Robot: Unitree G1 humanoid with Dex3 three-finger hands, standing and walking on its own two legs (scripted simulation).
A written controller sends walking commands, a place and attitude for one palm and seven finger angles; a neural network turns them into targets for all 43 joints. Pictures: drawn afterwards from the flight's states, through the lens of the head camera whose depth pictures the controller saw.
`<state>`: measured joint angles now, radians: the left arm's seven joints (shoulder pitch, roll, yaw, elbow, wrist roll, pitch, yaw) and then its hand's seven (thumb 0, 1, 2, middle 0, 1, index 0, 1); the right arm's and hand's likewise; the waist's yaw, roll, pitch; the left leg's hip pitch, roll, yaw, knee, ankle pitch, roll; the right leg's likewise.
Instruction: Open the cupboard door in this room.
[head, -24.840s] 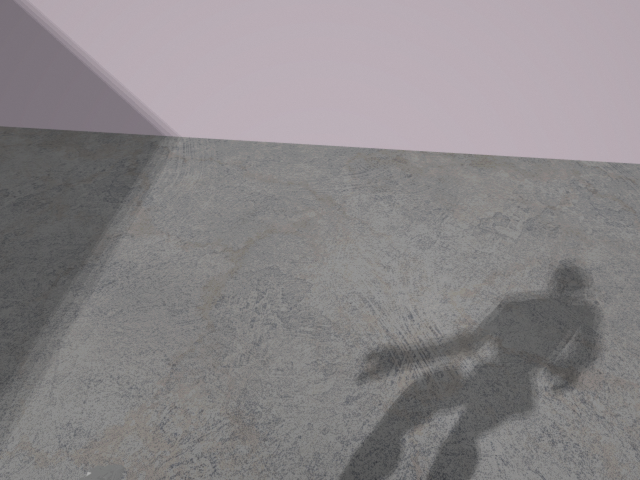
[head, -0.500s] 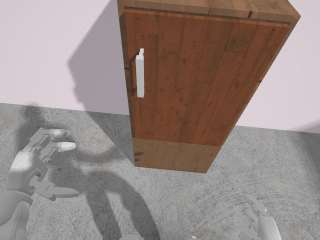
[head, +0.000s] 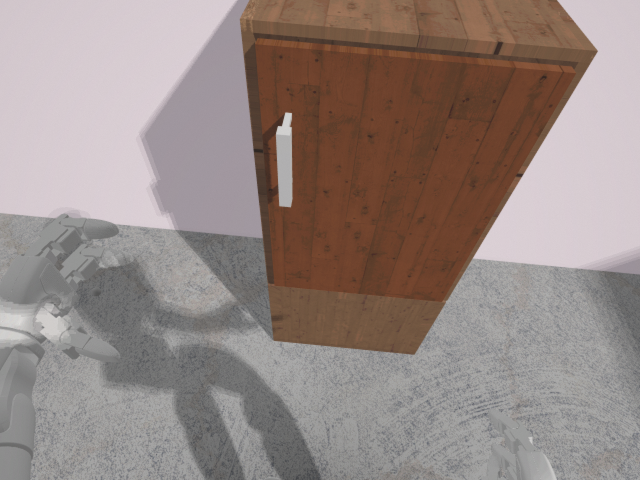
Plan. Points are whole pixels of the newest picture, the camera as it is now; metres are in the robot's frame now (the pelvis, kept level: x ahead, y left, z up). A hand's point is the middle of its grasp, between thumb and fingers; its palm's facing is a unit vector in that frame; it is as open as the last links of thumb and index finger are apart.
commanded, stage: raise the hand with hooked fingers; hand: left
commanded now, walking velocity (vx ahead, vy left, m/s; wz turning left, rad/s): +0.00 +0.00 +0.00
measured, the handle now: (286, 161) +0.56 +0.10 +0.07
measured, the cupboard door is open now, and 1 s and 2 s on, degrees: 0 0 0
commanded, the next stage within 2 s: move the hooked fingers beside the handle in 0.40 s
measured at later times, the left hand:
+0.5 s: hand (117, 296) +0.29 +0.26 +0.09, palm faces +0.00 -1.00 -0.04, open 14.0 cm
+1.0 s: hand (166, 250) +0.36 +0.22 +0.08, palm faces -0.03 -1.00 -0.02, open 14.0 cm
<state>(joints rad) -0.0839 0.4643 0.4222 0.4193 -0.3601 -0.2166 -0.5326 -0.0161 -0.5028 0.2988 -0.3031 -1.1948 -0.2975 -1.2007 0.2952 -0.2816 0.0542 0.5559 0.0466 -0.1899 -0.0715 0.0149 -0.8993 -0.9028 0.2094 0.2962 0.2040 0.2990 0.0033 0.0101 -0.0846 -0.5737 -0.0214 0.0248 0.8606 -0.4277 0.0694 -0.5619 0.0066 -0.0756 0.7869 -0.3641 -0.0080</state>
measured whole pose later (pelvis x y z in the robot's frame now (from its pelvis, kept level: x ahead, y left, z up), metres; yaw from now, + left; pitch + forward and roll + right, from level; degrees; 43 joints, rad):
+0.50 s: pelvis +0.00 -0.02 +0.00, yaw +0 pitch +8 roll -2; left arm -0.06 0.44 0.42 0.43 -0.35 -0.24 -0.52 -0.02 -0.50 0.30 -0.30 -1.20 -0.30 -1.20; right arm 0.28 -0.27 0.06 0.55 0.05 -0.18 -0.07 0.01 -0.90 -0.90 0.21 0.30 0.20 0.30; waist 0.00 0.02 -0.08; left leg -0.56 -0.01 0.02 0.85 -0.42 0.05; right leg -0.56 0.02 -0.08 0.79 -0.36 -0.03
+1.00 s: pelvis +0.00 -0.02 +0.00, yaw -1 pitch +10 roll -1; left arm -0.31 0.44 0.39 0.64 -0.29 -0.27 -0.46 -0.02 -0.50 0.30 -0.30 -1.20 -0.30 -1.20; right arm 0.31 -0.28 0.05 0.57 0.05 -0.12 -0.07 0.01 -0.90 -0.90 0.21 0.30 0.20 0.30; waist -0.04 0.01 -0.08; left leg -0.61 0.00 0.03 0.85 -0.42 0.04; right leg -0.61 0.03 -0.06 0.80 -0.37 -0.04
